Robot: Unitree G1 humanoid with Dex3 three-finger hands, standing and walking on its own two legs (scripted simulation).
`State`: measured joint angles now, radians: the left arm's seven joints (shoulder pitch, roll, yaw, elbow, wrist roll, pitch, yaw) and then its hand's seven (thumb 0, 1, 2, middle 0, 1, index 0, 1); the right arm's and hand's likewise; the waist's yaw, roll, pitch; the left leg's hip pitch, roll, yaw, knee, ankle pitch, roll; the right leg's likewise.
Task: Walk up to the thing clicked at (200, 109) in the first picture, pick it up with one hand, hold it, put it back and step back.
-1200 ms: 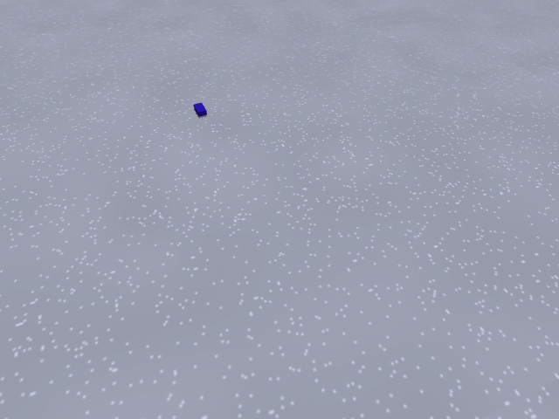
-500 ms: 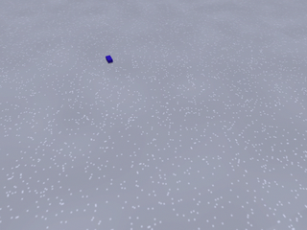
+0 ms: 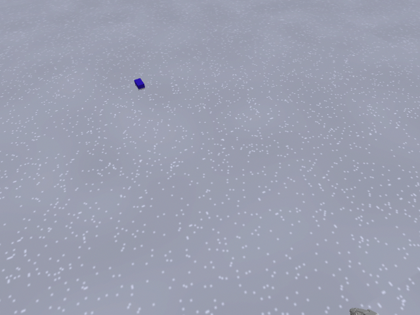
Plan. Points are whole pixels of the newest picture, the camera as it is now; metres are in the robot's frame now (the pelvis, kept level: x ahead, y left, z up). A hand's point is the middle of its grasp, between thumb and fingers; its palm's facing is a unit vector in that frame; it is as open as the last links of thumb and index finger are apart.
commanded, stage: walk up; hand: left
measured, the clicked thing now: (139, 83) +1.88 +0.61 -0.76
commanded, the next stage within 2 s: none
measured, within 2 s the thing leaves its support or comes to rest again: neither
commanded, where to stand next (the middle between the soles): +1.44 +0.79 m, yaw -57 degrees
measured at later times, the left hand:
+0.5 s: hand (33, 235) +0.32 +0.44 -0.12, palm faces -0.29 -0.82 -0.49, open 7.4 cm
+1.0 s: hand (60, 155) +0.59 +0.49 -0.14, palm faces -0.41 -0.76 -0.50, open 7.4 cm
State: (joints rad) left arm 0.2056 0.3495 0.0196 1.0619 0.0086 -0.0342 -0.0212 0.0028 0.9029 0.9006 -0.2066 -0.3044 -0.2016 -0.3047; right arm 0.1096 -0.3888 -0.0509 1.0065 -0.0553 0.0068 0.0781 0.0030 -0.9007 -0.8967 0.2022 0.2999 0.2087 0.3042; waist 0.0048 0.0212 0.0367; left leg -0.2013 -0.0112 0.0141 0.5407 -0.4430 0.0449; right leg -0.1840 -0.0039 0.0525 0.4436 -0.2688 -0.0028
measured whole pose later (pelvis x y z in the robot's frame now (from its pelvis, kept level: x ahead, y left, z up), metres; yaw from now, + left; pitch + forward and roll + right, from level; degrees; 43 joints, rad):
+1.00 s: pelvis +0.41 +0.25 -0.02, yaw -26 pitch -2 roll -3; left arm 0.32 0.40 0.04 0.94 0.02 -0.10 0.04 0.00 0.90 0.90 -0.21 -0.31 -0.21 -0.31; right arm 0.20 -0.48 -0.12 0.77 -0.06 0.05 0.16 0.00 -0.90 -0.90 0.20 0.30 0.21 0.30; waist -0.03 0.12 0.05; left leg -0.60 0.20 -0.11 0.86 -0.19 -0.03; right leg -0.19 -0.09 0.02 0.55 -0.33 0.05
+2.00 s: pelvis +0.87 +0.45 -0.03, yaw -43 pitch +0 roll -1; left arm 0.32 0.51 0.08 0.98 0.00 -0.04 0.12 0.01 0.90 0.90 -0.21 -0.30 -0.20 -0.30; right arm 0.26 -0.43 -0.11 0.77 -0.07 0.07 0.09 0.00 -0.90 -0.90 0.20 0.30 0.21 0.30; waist -0.04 0.02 0.07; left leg -0.38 0.09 0.05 0.82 -0.43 -0.02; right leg -0.56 -0.04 0.06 1.19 -0.47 -0.05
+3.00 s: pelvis +1.22 +0.64 -0.04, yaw -53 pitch -1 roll -2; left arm 0.28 0.37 0.03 0.86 -0.01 -0.07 0.11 0.00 0.90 0.90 -0.21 -0.31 -0.21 -0.31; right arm 0.30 -0.43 -0.11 0.68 -0.07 0.11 0.06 0.00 -0.90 -0.90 0.20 0.30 0.21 0.30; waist -0.07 0.11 0.20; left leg -0.38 -0.03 0.11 0.90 -0.48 0.06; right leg -0.43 0.04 -0.11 0.74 -0.29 -0.06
